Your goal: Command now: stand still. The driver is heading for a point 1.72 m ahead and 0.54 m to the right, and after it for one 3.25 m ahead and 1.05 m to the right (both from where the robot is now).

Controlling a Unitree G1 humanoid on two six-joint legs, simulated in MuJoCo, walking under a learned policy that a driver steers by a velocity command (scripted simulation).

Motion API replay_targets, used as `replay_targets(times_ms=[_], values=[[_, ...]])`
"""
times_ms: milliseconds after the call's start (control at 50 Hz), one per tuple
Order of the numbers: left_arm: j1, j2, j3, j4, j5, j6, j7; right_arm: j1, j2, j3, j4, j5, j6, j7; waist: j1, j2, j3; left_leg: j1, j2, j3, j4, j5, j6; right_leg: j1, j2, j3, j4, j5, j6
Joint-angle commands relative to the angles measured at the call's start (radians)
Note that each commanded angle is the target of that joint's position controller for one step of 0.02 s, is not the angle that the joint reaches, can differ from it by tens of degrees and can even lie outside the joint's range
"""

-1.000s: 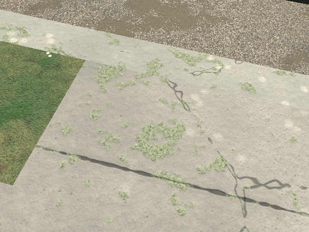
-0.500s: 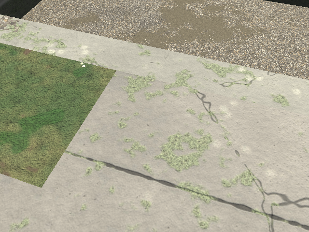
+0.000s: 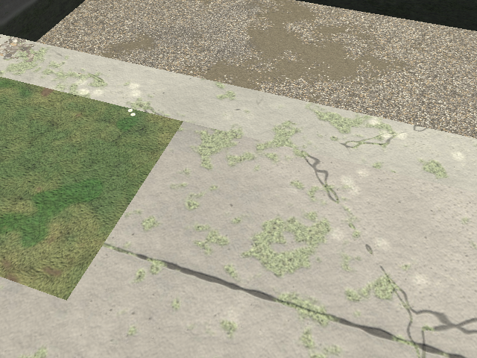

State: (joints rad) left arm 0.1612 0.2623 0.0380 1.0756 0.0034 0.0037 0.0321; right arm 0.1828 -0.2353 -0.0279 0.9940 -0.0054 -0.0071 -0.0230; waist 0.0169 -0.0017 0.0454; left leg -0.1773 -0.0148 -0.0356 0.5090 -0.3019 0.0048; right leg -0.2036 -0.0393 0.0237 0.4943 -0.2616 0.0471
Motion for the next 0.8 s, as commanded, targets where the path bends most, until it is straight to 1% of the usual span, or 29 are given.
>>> replay_targets(times_ms=[20,380,800], values=[[0.008,0.111,0.015,-0.025,-0.001,-0.008,0.006,0.011,-0.117,-0.020,-0.026,0.001,-0.008,-0.004,-0.004,0.012,-0.031,-0.035,0.043,-0.033,-0.102,0.184,0.024,0.024,-0.001,-0.010,-0.051,0.164,-0.022],[0.072,0.080,0.002,0.004,-0.002,-0.007,0.012,0.063,-0.100,-0.005,0.029,0.004,-0.005,-0.010,-0.009,0.003,-0.011,-0.054,0.028,-0.009,-0.098,0.157,0.013,0.008,0.007,-0.015,-0.052,0.148,-0.028],[0.137,0.044,-0.009,0.010,-0.004,-0.007,0.015,0.134,-0.065,0.006,0.063,0.006,-0.003,-0.016,-0.013,0.001,0.007,-0.069,0.022,0.006,-0.091,0.137,0.003,-0.013,0.016,-0.016,-0.050,0.128,-0.035]])
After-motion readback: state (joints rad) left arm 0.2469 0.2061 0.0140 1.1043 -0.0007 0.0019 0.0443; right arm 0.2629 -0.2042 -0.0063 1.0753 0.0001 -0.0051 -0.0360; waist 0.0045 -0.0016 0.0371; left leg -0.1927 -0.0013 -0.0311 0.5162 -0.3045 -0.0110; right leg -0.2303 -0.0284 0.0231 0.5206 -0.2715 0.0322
